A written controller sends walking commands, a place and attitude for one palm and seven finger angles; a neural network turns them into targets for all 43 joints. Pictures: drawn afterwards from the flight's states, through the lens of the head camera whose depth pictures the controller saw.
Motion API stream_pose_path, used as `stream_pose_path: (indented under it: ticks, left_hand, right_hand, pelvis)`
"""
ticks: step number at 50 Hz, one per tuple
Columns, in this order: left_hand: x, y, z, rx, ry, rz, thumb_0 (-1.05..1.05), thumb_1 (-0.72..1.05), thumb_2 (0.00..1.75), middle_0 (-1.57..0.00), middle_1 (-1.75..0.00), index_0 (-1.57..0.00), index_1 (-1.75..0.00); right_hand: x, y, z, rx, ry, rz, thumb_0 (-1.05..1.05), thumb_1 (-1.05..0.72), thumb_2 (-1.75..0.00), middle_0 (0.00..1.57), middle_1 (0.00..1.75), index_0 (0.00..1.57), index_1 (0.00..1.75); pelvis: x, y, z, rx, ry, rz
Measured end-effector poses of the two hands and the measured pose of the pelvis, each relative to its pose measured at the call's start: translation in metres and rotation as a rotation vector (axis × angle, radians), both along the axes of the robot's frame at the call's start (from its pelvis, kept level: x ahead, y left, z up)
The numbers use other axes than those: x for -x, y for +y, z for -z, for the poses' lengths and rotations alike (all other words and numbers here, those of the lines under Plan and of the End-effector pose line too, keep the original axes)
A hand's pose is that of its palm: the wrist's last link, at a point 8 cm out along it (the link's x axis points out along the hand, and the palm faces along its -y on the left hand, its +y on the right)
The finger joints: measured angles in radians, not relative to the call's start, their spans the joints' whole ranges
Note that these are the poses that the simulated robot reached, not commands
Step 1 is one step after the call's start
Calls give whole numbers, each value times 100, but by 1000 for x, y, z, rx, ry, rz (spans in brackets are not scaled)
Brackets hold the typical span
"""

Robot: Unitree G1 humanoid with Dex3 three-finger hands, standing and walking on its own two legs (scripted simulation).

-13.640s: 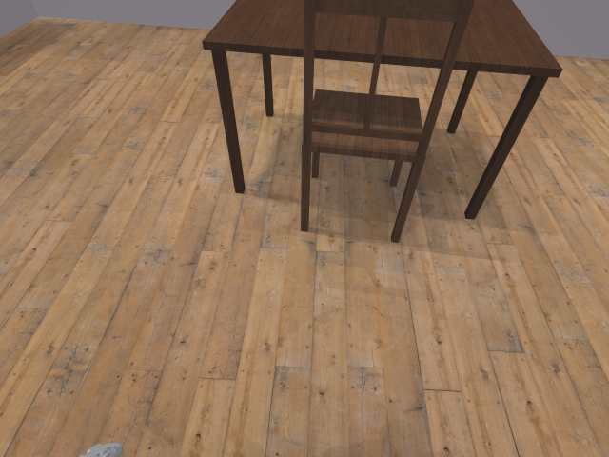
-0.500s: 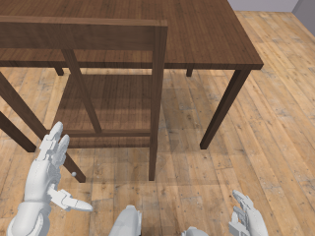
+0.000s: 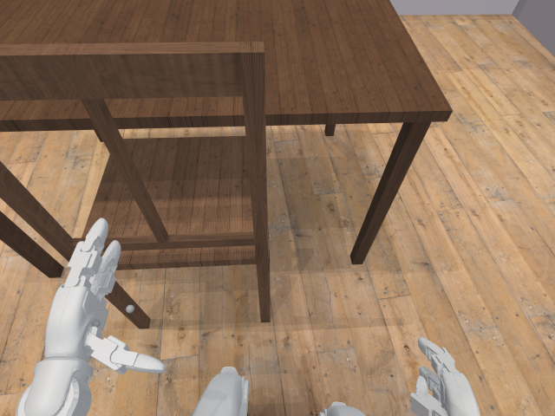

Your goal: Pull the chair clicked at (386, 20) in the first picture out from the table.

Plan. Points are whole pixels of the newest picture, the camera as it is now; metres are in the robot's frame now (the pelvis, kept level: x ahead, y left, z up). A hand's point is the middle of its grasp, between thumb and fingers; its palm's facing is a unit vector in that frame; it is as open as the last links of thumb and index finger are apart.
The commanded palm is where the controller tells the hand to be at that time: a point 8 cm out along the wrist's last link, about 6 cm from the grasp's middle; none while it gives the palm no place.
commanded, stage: aim the fingers beside a spindle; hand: left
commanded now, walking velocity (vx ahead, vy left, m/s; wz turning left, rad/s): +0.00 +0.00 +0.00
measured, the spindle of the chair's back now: (135, 184) +0.45 +0.26 +0.04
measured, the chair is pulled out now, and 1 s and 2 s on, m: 0.00 0.00 0.00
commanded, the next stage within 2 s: none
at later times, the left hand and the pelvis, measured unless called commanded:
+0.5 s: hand (141, 299) +0.26 +0.20 +0.04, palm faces +0.08 -1.00 -0.06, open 17.0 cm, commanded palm +0.24 +0.26 +0.04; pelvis +0.01 +0.00 -0.01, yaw +0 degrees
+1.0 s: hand (140, 288) +0.28 +0.21 +0.02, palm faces +0.08 -1.00 -0.05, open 16.9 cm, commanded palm +0.26 +0.27 +0.02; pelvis +0.00 +0.00 -0.02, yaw -1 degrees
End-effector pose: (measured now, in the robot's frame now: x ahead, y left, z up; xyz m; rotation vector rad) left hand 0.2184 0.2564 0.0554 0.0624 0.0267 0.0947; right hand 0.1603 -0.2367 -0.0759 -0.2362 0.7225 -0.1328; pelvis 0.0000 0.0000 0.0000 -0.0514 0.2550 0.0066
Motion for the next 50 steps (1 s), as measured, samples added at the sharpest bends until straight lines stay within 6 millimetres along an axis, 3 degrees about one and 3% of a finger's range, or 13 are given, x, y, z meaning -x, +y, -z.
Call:
stream_pose_path:
  ticks: [15,27,39,50]
  left_hand:
    - [-9,1,8,1,11,-8,-1,-50,30,-7,-8,-6,-8]
    - [-23,-4,19,5,4,15,-1,-50,30,-7,-8,-6,-8]
    - [-38,6,27,7,3,6,-1,-50,30,-7,-8,-6,-8]
    - [-41,10,36,13,-4,12,-1,-50,30,-7,-8,-6,-8]
  right_hand:
    - [-8,-9,5,5,14,9,2,-90,-90,20,30,20,30]
    - [0,-11,16,15,52,18,2,-90,-90,20,30,20,30]
    - [11,-7,25,13,98,27,2,-90,-90,20,30,20,30]
    - [14,-7,27,28,113,33,2,-90,-90,20,30,20,30]
  pelvis:
    - [-6,-6,3,-6,15,3]
    - [-5,-4,9,-6,39,8]
    - [-3,0,14,-2,59,16]
    - [-2,5,18,3,73,21]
